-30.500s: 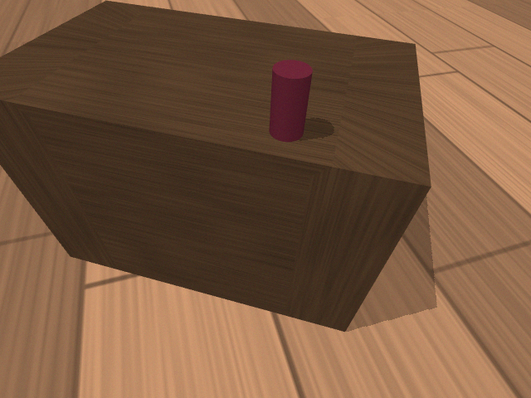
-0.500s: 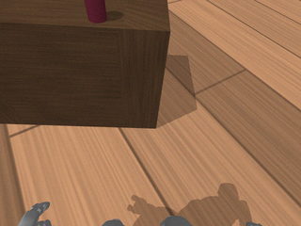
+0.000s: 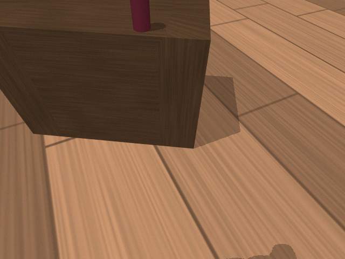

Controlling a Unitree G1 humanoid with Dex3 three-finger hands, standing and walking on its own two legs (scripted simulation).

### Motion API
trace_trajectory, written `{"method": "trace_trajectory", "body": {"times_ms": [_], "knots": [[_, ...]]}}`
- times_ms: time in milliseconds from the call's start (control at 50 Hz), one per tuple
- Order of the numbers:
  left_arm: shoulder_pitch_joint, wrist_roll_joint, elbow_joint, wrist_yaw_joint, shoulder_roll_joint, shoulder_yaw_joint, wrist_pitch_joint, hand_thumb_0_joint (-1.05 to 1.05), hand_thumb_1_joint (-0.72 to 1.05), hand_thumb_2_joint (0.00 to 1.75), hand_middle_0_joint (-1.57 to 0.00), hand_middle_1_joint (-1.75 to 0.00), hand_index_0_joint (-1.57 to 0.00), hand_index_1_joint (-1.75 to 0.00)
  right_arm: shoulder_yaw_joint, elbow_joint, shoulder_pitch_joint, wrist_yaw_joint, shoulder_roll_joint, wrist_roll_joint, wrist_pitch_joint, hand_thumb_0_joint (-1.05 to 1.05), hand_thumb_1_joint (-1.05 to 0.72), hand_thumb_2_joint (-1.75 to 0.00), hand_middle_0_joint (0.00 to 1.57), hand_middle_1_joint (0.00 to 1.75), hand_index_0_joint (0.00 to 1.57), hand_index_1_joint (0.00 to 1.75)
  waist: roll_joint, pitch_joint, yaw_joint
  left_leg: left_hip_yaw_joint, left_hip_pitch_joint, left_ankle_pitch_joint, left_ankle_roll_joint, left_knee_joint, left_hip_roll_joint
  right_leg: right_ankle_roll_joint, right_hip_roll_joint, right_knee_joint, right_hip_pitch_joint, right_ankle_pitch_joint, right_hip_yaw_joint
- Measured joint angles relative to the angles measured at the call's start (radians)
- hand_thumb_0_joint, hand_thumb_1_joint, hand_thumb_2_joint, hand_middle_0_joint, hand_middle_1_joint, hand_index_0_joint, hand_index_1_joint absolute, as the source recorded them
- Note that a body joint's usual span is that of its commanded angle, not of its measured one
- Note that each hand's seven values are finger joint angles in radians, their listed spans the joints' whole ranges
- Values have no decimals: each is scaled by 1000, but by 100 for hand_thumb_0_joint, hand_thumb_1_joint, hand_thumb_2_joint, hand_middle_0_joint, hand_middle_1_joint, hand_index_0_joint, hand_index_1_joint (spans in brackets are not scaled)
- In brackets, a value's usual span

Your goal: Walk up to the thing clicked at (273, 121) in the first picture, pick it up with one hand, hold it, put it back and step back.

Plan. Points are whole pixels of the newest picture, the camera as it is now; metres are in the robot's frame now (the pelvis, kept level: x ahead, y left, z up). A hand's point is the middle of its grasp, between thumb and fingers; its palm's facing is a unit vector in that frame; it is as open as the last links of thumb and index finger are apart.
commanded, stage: step back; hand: left
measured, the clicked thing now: (140, 10) +1.05 +0.19 +0.12
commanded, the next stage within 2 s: stand in 0.78 s
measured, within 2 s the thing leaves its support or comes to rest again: neither
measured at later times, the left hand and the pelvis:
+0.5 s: hand out of the picture +0.10 +0.27 -0.15, palm faces -0.01 -0.94 -0.35, open 7.4 cm; pelvis +0.03 +0.01 +0.01, yaw -1 degrees
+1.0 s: hand (72, 257) +0.16 +0.25 -0.13, palm faces -0.05 -0.94 -0.33, open 7.4 cm; pelvis +0.04 +0.01 +0.02, yaw -2 degrees
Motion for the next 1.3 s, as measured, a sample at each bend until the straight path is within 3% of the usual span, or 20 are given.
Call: {"method": "trace_trajectory", "body": {"times_ms": [60, 100, 180, 220, 300, 340, 380, 400, 460, 500, 520, 780, 1040, 1300], "knots": [[18, -12, 35, -13, 10, -1, -1, 1, 90, 90, -21, -30, -20, -30, 16, 6, 1, 1, 24, -3, -15, 1, -90, -90, 21, 30, 20, 30, -8, -18, -13, 2, 14, 23, 0, -34, 16, -1, 26, 36, 2, 0, 13], [28, -15, 49, -19, 10, 0, -11, 1, 90, 90, -21, -30, -20, -30, 22, 5, -6, 3, 32, -3, -19, 1, -90, -90, 21, 30, 20, 30, -9, -25, -17, 5, 15, 26, -12, -35, 27, 1, 29, -47, 44, 22, 3], [26, -6, 75, -14, -23, -2, -32, 1, 90, 90, -20, -30, -20, -30, 22, -1, -27, 2, 26, 5, -7, 1, -90, -90, 21, 30, 20, 30, 41, -23, -17, -19, -4, -36, -22, 39, 68, -4, 72, -187, 115, 191, -24], [24, 1, 76, -16, -38, -7, -46, 1, 90, 90, -21, -30, -20, -30, 18, 4, -32, -1, 25, 7, -3, 1, -90, -90, 21, 30, 20, 30, 43, -36, -8, -41, -36, -127, -14, 111, 45, -16, 71, -182, 107, 179, -25], [6, 2, 69, -14, -68, -17, -60, 1, 90, 90, -21, -30, -20, -30, 9, 12, -36, 0, 4, 12, -16, 1, -90, -90, 21, 30, 20, 30, 50, -34, 4, -33, -73, -147, -4, 153, 30, -12, 53, -192, 107, 175, -28], [-4, 3, 66, -16, -70, -22, -57, 0, 90, 90, -21, -30, -21, -30, 4, 19, -37, 1, -3, 11, -24, 1, -90, -90, 21, 30, 20, 30, 47, -33, 4, -15, -57, -115, -2, 76, 38, 1, 42, -184, 102, 168, -28], [-16, -1, 67, -15, -63, -27, -48, 0, 90, 90, -21, -30, -21, -30, -1, 31, -41, -3, 0, 6, -33, 1, -90, -90, 21, 30, 20, 30, 26, -26, 1, 2, -27, 26, -8, -6, 27, 17, 23, -157, 96, 150, -17], [-19, -7, 70, -13, -58, -30, -42, 0, 90, 90, -21, -30, -21, -30, -1, 36, -43, -6, 6, 2, -36, 1, -90, -90, 20, 30, 20, 30, 12, -27, 1, 14, -19, 41, -9, -17, 19, 14, 16, -147, 92, 141, -3], [-29, -18, 84, -10, -43, -33, -34, 0, 90, 90, -21, -30, -20, -30, 9, 45, -50, -5, 24, 2, -41, 1, -90, -90, 20, 30, 20, 30, -3, -34, -9, 24, -6, 23, -5, -29, 23, 0, 31, -144, 97, 69, 14], [-44, -21, 93, -5, -34, -32, -43, 1, 90, 90, -21, -30, -20, -30, 17, 51, -60, -5, 34, 7, -42, 1, -90, -90, 21, 30, 20, 30, -4, -24, -12, 26, 9, 14, -9, -34, 33, 10, 38, -204, 129, 175, 11], [-52, -23, 96, -2, -34, -32, -49, 1, 90, 90, -21, -30, -20, -30, 20, 54, -67, -7, 36, 12, -41, 1, -90, -90, 21, 30, 20, 30, 3, -20, -15, 23, 13, 10, -11, -32, 41, 18, 45, -221, 142, 181, 7], [-146, -26, 91, 9, -35, -46, -53, 0, 90, 90, -21, -30, -20, -30, 21, 67, -158, -19, 43, 26, -35, 1, -90, -90, 21, 30, 20, 30, 17, -19, -28, 40, 50, 6, -7, -66, 36, 29, 40, -230, 163, 149, 23], [-166, -30, 161, 1, -70, -73, -40, 0, 90, 90, -21, -30, -20, -30, 40, 114, -178, -10, 44, 39, -37, 1, -90, -90, 21, 30, 20, 30, 7, -11, -36, 37, 150, 126, -15, -269, 33, 28, 36, -411, 254, 256, 19], [-118, -24, 206, -5, -65, -73, -42, 0, 90, 90, -21, -30, -20, -30, 41, 152, -145, -3, 39, 35, -33, 1, -90, -90, 20, 30, 20, 30, 13, -22, -34, 30, 150, 172, -28, -311, 46, 16, 49, -458, 259, 303, 11]]}}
